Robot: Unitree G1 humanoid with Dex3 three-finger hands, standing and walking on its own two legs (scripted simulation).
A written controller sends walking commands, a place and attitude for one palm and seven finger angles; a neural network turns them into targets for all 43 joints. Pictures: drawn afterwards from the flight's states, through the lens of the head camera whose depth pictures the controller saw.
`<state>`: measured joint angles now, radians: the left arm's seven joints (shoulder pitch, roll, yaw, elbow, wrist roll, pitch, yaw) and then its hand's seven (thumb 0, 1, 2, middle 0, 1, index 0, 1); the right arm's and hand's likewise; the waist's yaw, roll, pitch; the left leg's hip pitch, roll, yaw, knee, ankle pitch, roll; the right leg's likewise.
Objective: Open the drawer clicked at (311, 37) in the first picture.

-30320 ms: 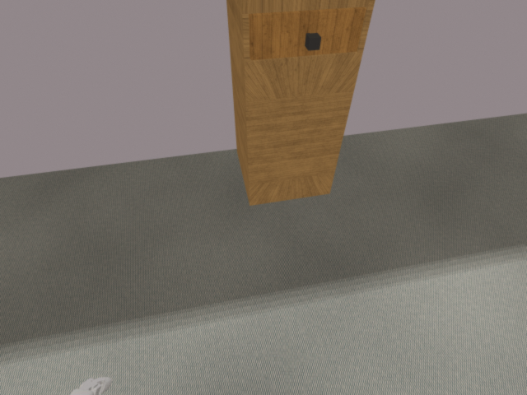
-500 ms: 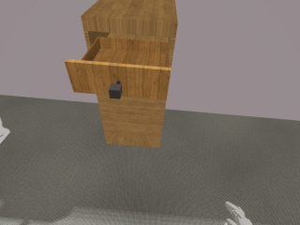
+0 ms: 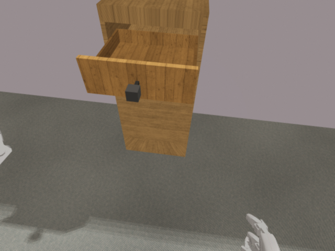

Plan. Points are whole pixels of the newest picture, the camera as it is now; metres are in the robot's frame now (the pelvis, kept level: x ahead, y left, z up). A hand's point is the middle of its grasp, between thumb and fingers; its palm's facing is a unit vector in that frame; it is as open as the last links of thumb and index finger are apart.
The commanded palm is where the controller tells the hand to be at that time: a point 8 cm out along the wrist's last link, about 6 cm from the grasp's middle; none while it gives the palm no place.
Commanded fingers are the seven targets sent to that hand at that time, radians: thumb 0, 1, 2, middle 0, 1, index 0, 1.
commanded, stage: stop stepping back and stand still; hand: left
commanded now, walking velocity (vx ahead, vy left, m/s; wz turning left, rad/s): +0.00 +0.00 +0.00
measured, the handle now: (134, 89) +0.58 +0.13 +0.07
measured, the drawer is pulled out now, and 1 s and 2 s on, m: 0.29 0.29 0.29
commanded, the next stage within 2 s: let the arm hang, fingers relaxed in 0.96 s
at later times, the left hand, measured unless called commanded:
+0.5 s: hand (13, 145) +0.22 +0.24 +0.24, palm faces +0.34 -0.77 -0.54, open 7.4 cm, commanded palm +0.15 +0.30 +0.26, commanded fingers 0.00 0.90 0.90 -0.20 -0.30 -0.20 -0.30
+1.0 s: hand out of the picture +0.19 +0.25 +0.24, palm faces +0.38 -0.78 -0.50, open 7.4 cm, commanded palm +0.12 +0.31 +0.26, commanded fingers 0.00 0.90 0.90 -0.20 -0.30 -0.20 -0.30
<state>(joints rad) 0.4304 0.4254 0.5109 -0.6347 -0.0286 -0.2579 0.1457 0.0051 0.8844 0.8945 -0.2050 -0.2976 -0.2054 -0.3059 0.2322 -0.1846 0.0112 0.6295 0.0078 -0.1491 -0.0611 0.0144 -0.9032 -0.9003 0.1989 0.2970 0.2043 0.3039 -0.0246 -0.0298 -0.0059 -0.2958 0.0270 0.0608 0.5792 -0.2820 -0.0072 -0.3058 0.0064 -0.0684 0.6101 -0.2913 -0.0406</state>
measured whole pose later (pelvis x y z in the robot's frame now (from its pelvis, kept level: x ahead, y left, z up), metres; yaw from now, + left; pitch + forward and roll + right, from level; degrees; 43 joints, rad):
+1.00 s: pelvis -0.01 +0.03 +0.01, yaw -1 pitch +1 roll -1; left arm 0.55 0.46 0.50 -0.75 -0.04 -0.29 0.13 0.01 0.88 0.89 -0.21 -0.30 -0.21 -0.31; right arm 0.22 -0.20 0.00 0.62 -0.01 -0.14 -0.06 0.02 -0.90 -0.90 0.20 0.30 0.21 0.30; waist -0.01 -0.02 0.03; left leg -0.28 0.01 0.06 0.48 -0.22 0.04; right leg -0.26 0.01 -0.05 0.42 -0.18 -0.01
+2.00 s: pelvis -0.04 +0.02 +0.02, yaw +2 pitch -2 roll +0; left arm 0.12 0.30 0.03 1.09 0.02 -0.01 0.00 0.00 0.90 0.89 -0.20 -0.30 -0.20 -0.30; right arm 0.12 -0.30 -0.03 1.09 -0.02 0.01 0.00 0.01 -0.90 -0.90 0.20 0.30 0.21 0.30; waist -0.01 0.04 0.05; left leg -0.22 -0.03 0.00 0.37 -0.12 0.03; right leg -0.18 0.03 0.01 0.39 -0.18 -0.03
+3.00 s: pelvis +0.04 +0.01 +0.02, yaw +0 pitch +0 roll +0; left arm 0.08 0.33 0.02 1.09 0.01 -0.02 0.01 0.00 0.90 0.89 -0.20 -0.30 -0.20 -0.30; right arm 0.06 -0.33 -0.02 1.09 -0.01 0.00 -0.02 0.01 -0.90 -0.90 0.20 0.30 0.21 0.30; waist -0.02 0.00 0.09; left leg -0.11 0.00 0.02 0.32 -0.21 0.00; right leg -0.06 0.06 0.04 0.30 -0.23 -0.05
